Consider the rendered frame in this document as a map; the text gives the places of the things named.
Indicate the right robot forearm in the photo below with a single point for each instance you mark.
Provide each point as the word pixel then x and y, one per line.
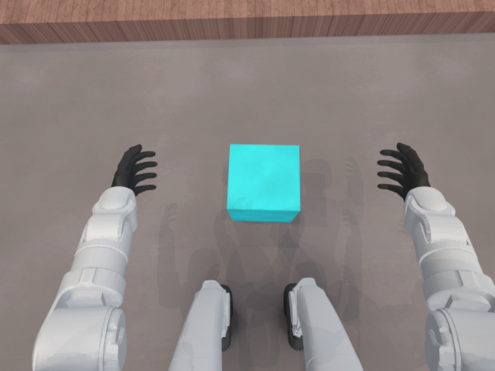
pixel 452 274

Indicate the right robot upper arm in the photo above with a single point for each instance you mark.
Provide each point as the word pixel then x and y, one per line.
pixel 460 340

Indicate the carton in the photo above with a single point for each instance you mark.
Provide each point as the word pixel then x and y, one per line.
pixel 263 183

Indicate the robot right shin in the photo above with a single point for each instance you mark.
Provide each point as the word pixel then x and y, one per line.
pixel 302 282

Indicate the left robot foot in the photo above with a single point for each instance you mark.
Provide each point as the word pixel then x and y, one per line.
pixel 226 339

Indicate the left robot forearm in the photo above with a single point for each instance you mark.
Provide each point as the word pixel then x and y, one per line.
pixel 96 277

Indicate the left robot upper arm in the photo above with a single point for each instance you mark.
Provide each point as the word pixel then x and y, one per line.
pixel 83 339

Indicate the left robot hand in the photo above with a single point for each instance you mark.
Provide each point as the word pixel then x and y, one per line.
pixel 127 168

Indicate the right robot hand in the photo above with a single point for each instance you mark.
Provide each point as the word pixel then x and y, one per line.
pixel 412 170

